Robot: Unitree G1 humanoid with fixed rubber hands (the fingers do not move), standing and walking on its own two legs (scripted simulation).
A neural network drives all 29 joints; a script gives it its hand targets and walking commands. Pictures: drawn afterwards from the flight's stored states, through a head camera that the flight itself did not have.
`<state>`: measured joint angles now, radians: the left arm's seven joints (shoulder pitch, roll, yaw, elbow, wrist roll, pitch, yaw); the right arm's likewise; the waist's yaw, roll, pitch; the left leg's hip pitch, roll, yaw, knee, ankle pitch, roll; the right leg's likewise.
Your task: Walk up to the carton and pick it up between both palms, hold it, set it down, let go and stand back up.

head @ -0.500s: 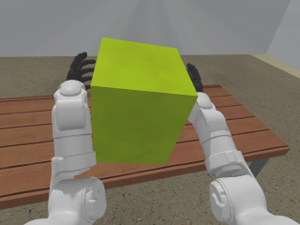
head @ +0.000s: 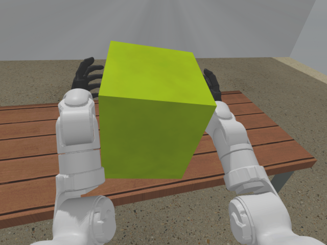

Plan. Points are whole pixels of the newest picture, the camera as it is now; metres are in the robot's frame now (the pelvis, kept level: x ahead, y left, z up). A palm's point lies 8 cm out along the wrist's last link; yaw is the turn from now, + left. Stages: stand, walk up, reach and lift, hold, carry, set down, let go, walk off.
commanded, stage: hold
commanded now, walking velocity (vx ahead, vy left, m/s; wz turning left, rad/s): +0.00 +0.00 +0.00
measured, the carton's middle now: (148, 113) +0.37 +0.01 +0.19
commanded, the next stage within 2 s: none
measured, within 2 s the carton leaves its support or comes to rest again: neither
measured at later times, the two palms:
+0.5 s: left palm (83, 92) +0.35 +0.15 +0.26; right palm (213, 101) +0.36 -0.14 +0.24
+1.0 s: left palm (83, 92) +0.36 +0.15 +0.26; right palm (212, 101) +0.36 -0.14 +0.23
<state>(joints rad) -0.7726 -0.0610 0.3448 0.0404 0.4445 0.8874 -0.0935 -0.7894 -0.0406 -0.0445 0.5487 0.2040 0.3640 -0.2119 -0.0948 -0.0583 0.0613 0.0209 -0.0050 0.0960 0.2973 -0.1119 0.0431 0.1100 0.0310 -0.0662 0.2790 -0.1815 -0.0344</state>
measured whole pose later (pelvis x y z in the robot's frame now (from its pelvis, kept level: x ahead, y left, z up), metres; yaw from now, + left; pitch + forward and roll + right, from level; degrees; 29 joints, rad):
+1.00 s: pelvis +0.00 +0.00 +0.00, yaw +0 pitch -12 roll +0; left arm -0.78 -0.06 0.35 0.05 0.44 0.88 -0.10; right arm -0.79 -0.04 -0.04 0.56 0.20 0.36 -0.22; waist -0.10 -0.06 0.06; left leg 0.02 0.00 0.09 0.29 -0.11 0.04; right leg 0.11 0.03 -0.07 0.28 -0.18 -0.04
